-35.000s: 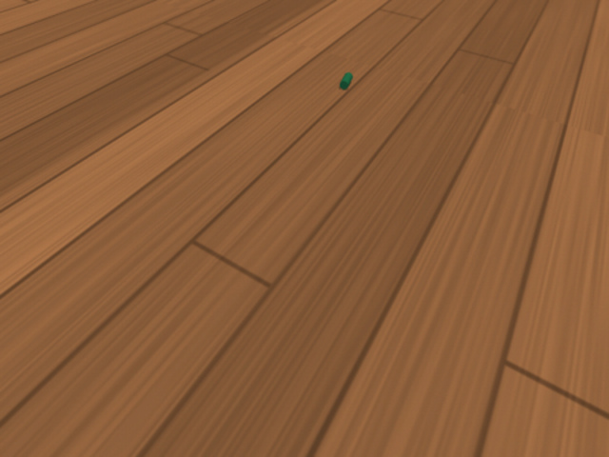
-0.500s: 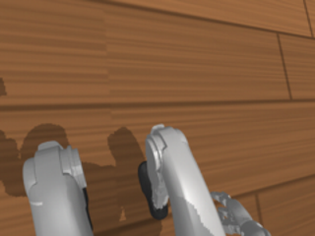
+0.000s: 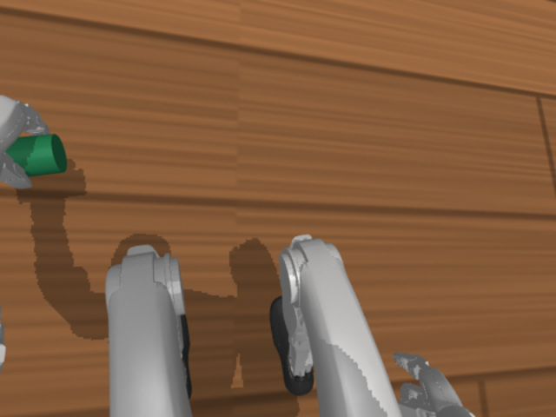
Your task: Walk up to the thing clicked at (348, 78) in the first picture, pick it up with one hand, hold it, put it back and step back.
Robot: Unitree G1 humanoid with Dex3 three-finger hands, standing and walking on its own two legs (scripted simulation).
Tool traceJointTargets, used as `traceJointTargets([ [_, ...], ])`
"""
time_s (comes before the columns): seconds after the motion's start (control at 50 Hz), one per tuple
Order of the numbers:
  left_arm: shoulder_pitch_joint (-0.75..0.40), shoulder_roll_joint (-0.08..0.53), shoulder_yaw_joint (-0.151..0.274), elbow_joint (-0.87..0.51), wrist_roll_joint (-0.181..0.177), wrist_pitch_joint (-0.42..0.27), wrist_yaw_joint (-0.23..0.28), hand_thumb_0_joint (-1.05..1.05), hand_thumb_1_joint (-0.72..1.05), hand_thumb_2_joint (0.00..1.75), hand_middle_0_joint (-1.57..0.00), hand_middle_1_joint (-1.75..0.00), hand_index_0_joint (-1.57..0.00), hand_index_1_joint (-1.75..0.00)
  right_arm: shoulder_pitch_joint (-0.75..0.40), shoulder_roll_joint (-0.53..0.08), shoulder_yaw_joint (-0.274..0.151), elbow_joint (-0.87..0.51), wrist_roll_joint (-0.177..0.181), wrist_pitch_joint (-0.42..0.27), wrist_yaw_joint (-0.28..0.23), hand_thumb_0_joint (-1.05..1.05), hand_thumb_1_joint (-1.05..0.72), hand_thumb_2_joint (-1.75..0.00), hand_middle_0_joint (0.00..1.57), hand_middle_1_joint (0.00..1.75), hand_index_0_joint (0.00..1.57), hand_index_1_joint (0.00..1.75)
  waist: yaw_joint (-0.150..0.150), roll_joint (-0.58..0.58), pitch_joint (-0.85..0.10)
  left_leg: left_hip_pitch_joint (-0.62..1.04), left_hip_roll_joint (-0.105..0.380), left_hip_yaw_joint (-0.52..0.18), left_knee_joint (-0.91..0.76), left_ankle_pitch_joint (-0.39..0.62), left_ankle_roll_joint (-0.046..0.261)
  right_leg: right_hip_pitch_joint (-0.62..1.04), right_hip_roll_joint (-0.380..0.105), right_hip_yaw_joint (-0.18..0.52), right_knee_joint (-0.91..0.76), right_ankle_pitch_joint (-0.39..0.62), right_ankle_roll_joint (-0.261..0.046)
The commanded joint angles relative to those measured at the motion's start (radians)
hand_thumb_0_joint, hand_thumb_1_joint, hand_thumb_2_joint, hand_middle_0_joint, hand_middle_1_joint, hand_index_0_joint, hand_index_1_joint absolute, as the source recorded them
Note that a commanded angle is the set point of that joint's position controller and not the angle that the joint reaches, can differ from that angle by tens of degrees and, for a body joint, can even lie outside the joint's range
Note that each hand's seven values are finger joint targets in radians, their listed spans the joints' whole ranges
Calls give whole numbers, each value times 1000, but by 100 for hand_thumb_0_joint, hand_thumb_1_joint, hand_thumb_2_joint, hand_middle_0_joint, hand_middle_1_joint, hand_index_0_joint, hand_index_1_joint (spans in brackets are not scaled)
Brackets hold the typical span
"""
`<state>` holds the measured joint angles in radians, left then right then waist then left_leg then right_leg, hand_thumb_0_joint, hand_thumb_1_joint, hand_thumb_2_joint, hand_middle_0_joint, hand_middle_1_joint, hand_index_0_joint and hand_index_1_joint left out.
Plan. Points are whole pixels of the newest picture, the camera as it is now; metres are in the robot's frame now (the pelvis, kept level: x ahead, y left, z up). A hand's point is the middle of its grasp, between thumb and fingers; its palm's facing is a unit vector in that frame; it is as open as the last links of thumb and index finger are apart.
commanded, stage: lift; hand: left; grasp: from above
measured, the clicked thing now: (12, 158) +0.45 +0.35 -0.15
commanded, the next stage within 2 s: hold in 1.24 s
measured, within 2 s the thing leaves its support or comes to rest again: neither
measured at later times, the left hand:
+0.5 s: hand out of the picture +0.36 +0.32 +0.08, palm faces -0.41 -0.15 -0.90, open 8.1 cm
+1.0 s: hand out of the picture +0.34 +0.29 +0.23, palm faces -0.42 -0.14 -0.90, open 8.3 cm
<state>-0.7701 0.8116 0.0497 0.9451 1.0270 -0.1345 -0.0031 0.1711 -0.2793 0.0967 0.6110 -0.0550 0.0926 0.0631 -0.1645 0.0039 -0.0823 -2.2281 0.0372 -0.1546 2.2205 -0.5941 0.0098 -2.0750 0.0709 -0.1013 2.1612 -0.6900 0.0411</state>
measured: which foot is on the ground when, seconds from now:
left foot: down 0.00-1.00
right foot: down 0.00-1.00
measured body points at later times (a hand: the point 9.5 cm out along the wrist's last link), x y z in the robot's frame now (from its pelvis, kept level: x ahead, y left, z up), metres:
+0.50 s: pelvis +0.00 +0.00 +0.15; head +0.15 +0.05 +0.58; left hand +0.38 +0.32 +0.13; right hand +0.15 -0.24 +0.03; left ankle +0.10 +0.13 -0.35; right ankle +0.10 -0.12 -0.35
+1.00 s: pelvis +0.05 +0.01 +0.31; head +0.11 +0.03 +0.76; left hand +0.36 +0.30 +0.28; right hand +0.18 -0.24 +0.19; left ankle +0.10 +0.13 -0.35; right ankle +0.10 -0.12 -0.35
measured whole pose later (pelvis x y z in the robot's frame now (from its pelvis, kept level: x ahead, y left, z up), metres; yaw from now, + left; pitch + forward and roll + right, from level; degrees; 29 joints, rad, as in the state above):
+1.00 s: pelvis +0.05 +0.01 +0.31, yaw +8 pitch +15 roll -3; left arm -0.35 0.44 -0.16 0.84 1.00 -0.02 0.14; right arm 0.24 -0.24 -0.02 0.73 0.04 -0.02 -0.05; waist -0.06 0.04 -0.14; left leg -0.94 0.04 -0.02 1.09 -0.41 0.01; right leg -0.85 0.03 0.01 1.05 -0.46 0.03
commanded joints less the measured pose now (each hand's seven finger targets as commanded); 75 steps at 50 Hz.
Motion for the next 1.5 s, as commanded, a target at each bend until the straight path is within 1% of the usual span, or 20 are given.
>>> traceJointTargets([
  [0.0,-275,255,50,-235,-27,-6,22,0,92,20,-121,-25,-126,-20,150,-219,-107,-36,19,-18,-29,0,-89,-90,20,30,20,30,26,326,-704,687,8,46,-345,39,24,266,24,-29,-283,159,-80],
  [0.04,-246,264,69,-271,-33,-6,20,0,92,20,-118,-28,-124,-22,147,-214,-117,-35,31,-20,-34,0,-89,-90,20,30,20,30,40,326,-711,710,6,42,-388,38,23,286,18,-25,-297,162,-82],
  [0.14,-179,208,52,-324,-61,-1,13,0,90,18,-115,-32,-122,-26,135,-195,-131,-38,42,-29,-49,0,-89,-90,20,30,20,30,53,256,-700,780,5,50,-458,39,26,374,15,-12,-394,156,-77],
  [0.34,-42,132,42,-453,-78,50,35,0,85,21,-112,-33,-117,-27,92,-168,-149,-32,65,-53,-82,0,-89,-90,20,30,20,30,76,211,-682,995,3,66,-679,36,19,621,4,21,-619,155,-67],
  [0.36,-16,94,19,-457,-80,57,35,0,85,23,-111,-35,-117,-29,86,-160,-148,-29,66,-56,-84,0,-89,-90,20,30,20,30,69,212,-654,1011,3,63,-704,39,18,640,2,22,-640,161,-65],
  [0.42,36,96,29,-493,-75,74,46,0,83,22,-109,-36,-115,-30,70,-155,-150,-29,75,-64,-95,0,-89,-89,20,30,20,30,84,198,-656,1100,0,68,-789,43,15,740,1,31,-724,163,-65],
  [0.48,62,70,16,-499,-69,86,59,0,84,27,-111,-38,-116,-33,59,-140,-147,-19,81,-72,-105,0,-89,-90,20,30,20,30,76,184,-604,1160,-6,84,-855,64,13,825,-2,49,-815,172,-64],
  [0.56,95,-11,-31,-440,-63,97,76,0,84,26,-109,-40,-115,-34,49,-129,-143,3,86,-93,-119,0,-89,-90,20,30,20,30,73,160,-482,1236,-2,61,-991,9,6,897,0,55,-908,143,-64],
  [0.6,95,-16,-41,-423,-60,98,87,0,82,27,-108,-41,-114,-35,42,-125,-143,4,89,-106,-125,0,-89,-90,20,30,20,30,73,148,-443,1269,-8,69,-1041,-16,5,940,0,65,-976,115,-66],
  [0.68,146,-109,-106,-349,-60,103,100,0,81,27,-107,-43,-113,-36,45,-113,-145,13,95,-131,-132,0,-90,-90,20,30,20,30,72,117,-376,1335,-19,92,-1118,24,0,1032,-3,86,-1086,126,-68],
  [0.7,149,-98,-94,-355,-58,101,106,0,79,25,-105,-42,-111,-36,54,-118,-149,14,96,-136,-133,0,-89,-90,20,30,20,30,81,121,-384,1366,-18,89,-1143,32,-1,1065,-1,90,-1105,130,-67],
  [0.82,105,-141,-126,-313,-36,98,153,0,81,33,-106,-50,-112,-44,80,-108,-151,24,96,-150,-133,0,-90,-90,20,30,20,30,75,94,-345,1488,-21,116,-1239,159,-2,1191,-5,98,-1219,246,-61],
  [0.84,72,-129,-115,-317,-34,96,161,0,82,34,-106,-51,-113,-44,86,-111,-156,31,94,-153,-132,0,-89,-90,20,30,20,30,81,100,-353,1515,-18,111,-1264,155,-4,1207,-7,98,-1230,249,-61],
  [0.96,107,-165,-142,-260,-18,122,190,0,81,41,-107,-53,-112,-47,100,-107,-163,32,94,-148,-124,0,-90,-90,20,30,20,30,100,83,-342,1634,-22,127,-1351,287,-7,1339,-8,103,-1321,360,-61],
  [1.0,122,-159,-126,-246,-20,138,193,0,81,42,-107,-54,-112,-48,105,-107,-166,35,93,-146,-123,0,-89,-90,20,30,20,30,113,86,-345,1658,-24,129,-1374,331,-9,1383,-9,106,-1338,399,-61],
  [1.12,156,-214,-162,-264,-44,160,172,0,80,40,-105,-52,-111,-46,98,-103,-171,31,96,-144,-124,0,-89,-89,20,30,20,30,107,63,-300,1738,-28,129,-1457,364,-12,1467,-12,112,-1417,429,-59],
  [1.22,135,-190,-152,-306,-45,158,163,0,78,43,-106,-52,-111,-47,89,-107,-176,25,100,-138,-126,0,-89,-89,20,30,20,30,119,61,-300,1813,-30,140,-1505,426,-10,1537,-15,115,-1472,482,-56],
  [1.24,134,-213,-167,-311,-44,158,159,0,78,44,-105,-53,-110,-48,90,-103,-175,25,101,-139,-126,0,-89,-89,20,30,20,30,111,60,-298,1828,-30,141,-1513,433,-11,1539,-14,117,-1477,488,-57],
  [1.46,170,-206,-171,-348,-33,149,112,0,77,42,-101,-57,-108,-50,70,-108,-178,25,107,-126,-122,0,-89,-89,20,30,20,30,127,39,-264,1908,-39,154,-1585,520,-11,1646,-17,125,-1550,566,-53],
  [1.48,169,-191,-160,-370,-35,146,107,0,77,44,-102,-56,-109,-50,59,-109,-180,21,107,-124,-122,0,-89,-89,20,30,20,30,141,63,-269,1923,-40,155,-1594,525,-14,1653,-18,123,-1555,563,-54],
])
